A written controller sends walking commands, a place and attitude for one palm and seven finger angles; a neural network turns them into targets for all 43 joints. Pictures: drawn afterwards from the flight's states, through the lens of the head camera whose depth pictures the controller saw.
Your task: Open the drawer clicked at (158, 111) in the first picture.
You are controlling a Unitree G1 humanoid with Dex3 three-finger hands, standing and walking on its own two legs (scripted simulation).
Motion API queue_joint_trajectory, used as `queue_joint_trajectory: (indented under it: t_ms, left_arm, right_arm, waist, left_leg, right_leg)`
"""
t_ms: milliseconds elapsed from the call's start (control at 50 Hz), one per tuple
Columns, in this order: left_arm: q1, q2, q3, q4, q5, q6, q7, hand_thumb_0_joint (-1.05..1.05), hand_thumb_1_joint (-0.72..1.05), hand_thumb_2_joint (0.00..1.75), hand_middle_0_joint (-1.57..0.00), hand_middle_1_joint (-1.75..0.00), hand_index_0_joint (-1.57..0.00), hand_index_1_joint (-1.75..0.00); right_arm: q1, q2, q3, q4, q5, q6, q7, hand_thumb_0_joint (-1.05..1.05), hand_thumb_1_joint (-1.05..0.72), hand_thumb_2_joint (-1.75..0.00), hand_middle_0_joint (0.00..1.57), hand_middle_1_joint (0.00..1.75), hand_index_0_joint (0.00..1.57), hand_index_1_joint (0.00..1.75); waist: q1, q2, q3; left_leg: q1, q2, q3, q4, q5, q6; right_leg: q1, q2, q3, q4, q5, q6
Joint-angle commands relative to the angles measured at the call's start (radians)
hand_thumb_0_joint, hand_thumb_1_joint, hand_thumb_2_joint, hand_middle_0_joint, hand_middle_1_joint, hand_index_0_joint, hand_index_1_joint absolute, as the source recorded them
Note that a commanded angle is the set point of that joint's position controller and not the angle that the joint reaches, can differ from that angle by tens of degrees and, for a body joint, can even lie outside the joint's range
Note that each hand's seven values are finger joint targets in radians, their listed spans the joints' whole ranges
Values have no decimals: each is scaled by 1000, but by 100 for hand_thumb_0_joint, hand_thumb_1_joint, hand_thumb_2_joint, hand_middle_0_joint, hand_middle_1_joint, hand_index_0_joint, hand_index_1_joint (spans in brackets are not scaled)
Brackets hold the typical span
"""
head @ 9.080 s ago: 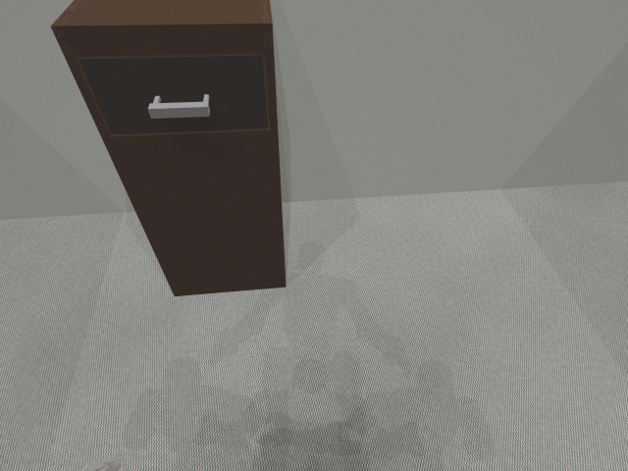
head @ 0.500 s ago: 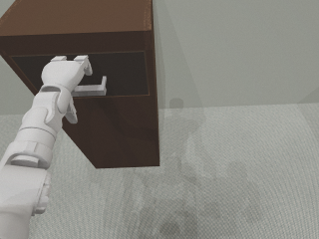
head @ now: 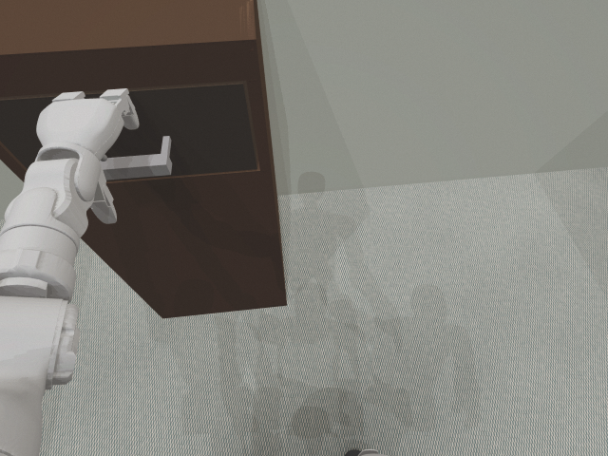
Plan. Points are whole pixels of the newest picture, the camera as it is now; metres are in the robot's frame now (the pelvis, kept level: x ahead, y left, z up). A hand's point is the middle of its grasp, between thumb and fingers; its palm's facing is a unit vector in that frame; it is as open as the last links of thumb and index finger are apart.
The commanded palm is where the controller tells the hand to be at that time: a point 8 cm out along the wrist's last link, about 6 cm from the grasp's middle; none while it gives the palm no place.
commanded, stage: move the hooked fingers above the handle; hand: left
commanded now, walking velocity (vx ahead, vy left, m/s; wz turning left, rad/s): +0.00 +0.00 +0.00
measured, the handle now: (129, 156) +0.54 +0.25 +0.04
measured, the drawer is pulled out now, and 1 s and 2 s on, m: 0.00 0.00 0.00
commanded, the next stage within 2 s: lower the fingers behind the handle in 0.36 s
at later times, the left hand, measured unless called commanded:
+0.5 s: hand (106, 155) +0.50 +0.25 +0.09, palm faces -0.05 +0.00 -1.00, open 13.8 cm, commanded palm +0.48 +0.25 +0.15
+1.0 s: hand (118, 172) +0.49 +0.24 +0.07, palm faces -0.11 +0.01 -0.99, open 13.8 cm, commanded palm +0.48 +0.25 +0.12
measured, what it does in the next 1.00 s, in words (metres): stands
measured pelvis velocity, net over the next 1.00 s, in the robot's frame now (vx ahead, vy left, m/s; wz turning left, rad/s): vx -0.01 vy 0.00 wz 0.01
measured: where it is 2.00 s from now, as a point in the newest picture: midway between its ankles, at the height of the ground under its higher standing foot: outside the picture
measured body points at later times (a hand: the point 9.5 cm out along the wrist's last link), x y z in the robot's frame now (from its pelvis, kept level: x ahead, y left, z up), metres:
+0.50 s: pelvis +0.00 +0.01 +0.00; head +0.09 +0.00 +0.44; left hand +0.49 +0.25 +0.15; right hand +0.03 -0.27 -0.13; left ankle -0.04 +0.12 -0.73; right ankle +0.01 -0.13 -0.73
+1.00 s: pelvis -0.01 +0.00 -0.01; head +0.09 -0.01 +0.43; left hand +0.49 +0.24 +0.12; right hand +0.01 -0.29 -0.13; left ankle -0.04 +0.12 -0.73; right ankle +0.01 -0.13 -0.73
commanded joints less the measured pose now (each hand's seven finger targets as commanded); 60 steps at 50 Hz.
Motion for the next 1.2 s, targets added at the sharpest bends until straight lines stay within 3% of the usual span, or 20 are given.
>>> queue_joint_trajectory:
  t_ms: [0, 20, 80, 120, 160, 220, 340, 420, 540, 640, 700, 720, 760, 800, 840, 900, 1000, 1040, 1120, 1180]
  left_arm:
    - [-534, 264, 54, -253, -15, -25, 52, 0, -50, 30, -30, -120, -30, -120]
    - [-541, 271, 61, -270, -19, -29, 57, 0, -50, 30, -30, -120, -30, -120]
    - [-528, 235, 42, -230, -20, -12, 64, 0, -50, 30, -30, -120, -30, -120]
    - [-509, 247, 49, -170, -18, 11, 68, 0, -50, 30, -30, -120, -30, -120]
    - [-524, 249, 39, -153, -13, 30, 67, 0, -50, 30, -30, -120, -30, -120]
    - [-513, 253, 42, -167, -9, 29, 51, 0, -50, 30, -30, -120, -30, -120]
    - [-493, 215, 21, -181, -22, 5, 25, 0, -50, 30, -30, -120, -30, -120]
    - [-552, 207, 13, -223, -20, -10, 39, 0, -50, 30, -30, -120, -30, -120]
    - [-531, 186, 16, -183, -7, 15, 77, 0, -50, 30, -30, -120, -30, -120]
    - [-490, 174, 9, -126, 3, 53, 87, 0, -50, 30, -30, -120, -30, -120]
    - [-504, 156, -14, -86, 6, 67, 79, 0, -50, 30, -30, -120, -30, -120]
    - [-486, 184, 5, -74, 9, 68, 78, 0, -50, 30, -30, -120, -30, -120]
    - [-483, 194, 0, -47, 15, 74, 72, 0, -50, 30, -30, -120, -30, -120]
    - [-459, 192, 4, -41, 13, 66, 65, 0, -50, 30, -30, -120, -30, -120]
    - [-451, 186, -8, -30, 17, 63, 62, 0, -50, 30, -30, -120, -30, -120]
    - [-437, 239, 36, -55, 7, 34, 56, 0, -50, 30, -30, -120, -30, -120]
    - [-529, 303, 77, -172, 13, -56, 92, 0, -50, 30, -30, -120, -30, -120]
    - [-529, 317, 96, -195, 26, -71, 127, 0, -50, 30, -30, -120, -30, -120]
    - [-529, 280, 83, -147, 23, -37, 184, 0, -50, 30, -30, -120, -30, -120]
    - [-502, 273, 77, -92, 27, 14, 191, 0, -50, 30, -30, -120, -30, -120]
  right_arm:
    - [90, -158, -60, -63, -3, -28, -14, 0, -90, -90, 20, 30, 20, 30]
    - [94, -156, -62, -62, -5, -30, -12, 0, -90, -90, 20, 30, 20, 30]
    - [93, -153, -59, -54, -5, -28, -5, 0, -90, -90, 20, 30, 20, 30]
    - [91, -159, -54, -47, -3, -26, -4, 0, -90, -90, 20, 30, 20, 30]
    - [84, -161, -49, -50, -1, -28, -4, 0, -90, -90, 20, 30, 20, 30]
    - [86, -160, -49, -61, -3, -28, -5, 0, -90, -90, 20, 30, 20, 30]
    - [85, -157, -50, -72, -2, -24, -7, 0, -90, -90, 20, 30, 20, 30]
    - [90, -155, -52, -63, -4, -26, -3, 0, -90, -90, 20, 30, 20, 30]
    - [103, -152, -56, -49, -12, -25, 8, 0, -90, -90, 20, 30, 20, 30]
    - [107, -156, -56, -46, -12, -21, 9, 0, -90, -90, 20, 30, 20, 30]
    - [107, -162, -51, -43, -8, -21, 5, 0, -90, -90, 20, 30, 20, 30]
    - [109, -163, -51, -45, -6, -21, 3, 0, -90, -90, 20, 30, 20, 30]
    - [105, -164, -45, -48, -5, -23, -3, 0, -90, -90, 20, 30, 20, 30]
    - [106, -166, -47, -53, -4, -24, -7, 0, -90, -90, 20, 30, 20, 30]
    - [110, -163, -46, -54, -4, -27, -9, 0, -90, -90, 20, 30, 20, 30]
    - [109, -168, -45, -68, -4, -30, -14, 0, -90, -90, 20, 30, 20, 30]
    - [118, -163, -51, -70, -12, -49, -26, 0, -90, -90, 20, 30, 20, 30]
    - [126, -160, -57, -61, -21, -55, -22, 0, -90, -90, 20, 30, 20, 30]
    - [140, -165, -62, -36, -30, -59, -7, 0, -90, -90, 20, 30, 20, 30]
    - [144, -171, -60, -21, -29, -55, 3, 0, -90, -90, 20, 30, 20, 30]
  waist:
    - [-9, 34, -440]
    - [-4, 63, -470]
    - [-4, 70, -440]
    - [-11, 18, -403]
    - [-11, 29, -383]
    - [-3, 24, -441]
    - [-8, 11, -407]
    - [-13, 48, -422]
    - [-12, 52, -437]
    - [-16, 7, -426]
    - [-35, -35, -371]
    - [-25, -29, -385]
    - [-32, -32, -356]
    - [-30, -55, -370]
    - [-32, -32, -356]
    - [-26, -70, -376]
    - [-35, -13, -432]
    - [-29, 56, -485]
    - [-44, 59, -507]
    - [-39, 70, -499]
  left_leg:
    - [178, -58, -35, -29, 426, 40]
    - [200, -58, -37, -25, 450, 38]
    - [206, -56, -44, -21, 472, 32]
    - [169, -56, -43, -27, 438, 34]
    - [152, -57, -40, -36, 404, 33]
    - [175, -58, -38, -25, 458, 35]
    - [186, -52, -46, -21, 475, 34]
    - [202, -49, -56, -12, 498, 30]
    - [193, -50, -57, 7, 533, 25]
    - [155, -54, -45, 6, 490, 31]
    - [113, -56, -40, -4, 419, 35]
    - [104, -59, -37, -6, 397, 36]
    - [78, -60, -31, -8, 355, 37]
    - [69, -63, -27, -3, 357, 39]
    - [62, -62, -24, 0, 335, 38]
    - [33, -67, -21, 8, 311, 43]
    - [32, -72, -30, 34, 297, 46]
    - [59, -73, -36, 55, 345, 41]
    - [57, -70, -41, 79, 379, 37]
    - [60, -67, -40, 81, 396, 34]
  right_leg:
    - [263, 66, 7, -13, 307, -45]
    - [265, 65, 9, -8, 318, -44]
    - [232, 69, -2, -6, 307, -46]
    - [235, 68, -4, -11, 298, -44]
    - [229, 65, -5, -14, 281, -45]
    - [264, 65, 0, -4, 326, -44]
    - [234, 68, -6, -6, 316, -43]
    - [209, 68, -4, 1, 308, -45]
    - [194, 71, -11, 19, 322, -46]
    - [212, 70, -8, 17, 331, -43]
    - [205, 68, -8, 5, 306, -43]
    - [217, 67, -4, 6, 299, -41]
    - [205, 65, -2, 5, 281, -40]
    - [225, 64, 3, 4, 295, -40]
    - [204, 63, 3, 8, 282, -38]
    - [240, 62, 15, 9, 287, -34]
    - [222, 61, 26, 30, 266, -34]
    - [192, 64, 21, 57, 281, -39]
    - [161, 68, 10, 73, 294, -37]
    - [146, 71, 3, 74, 297, -39]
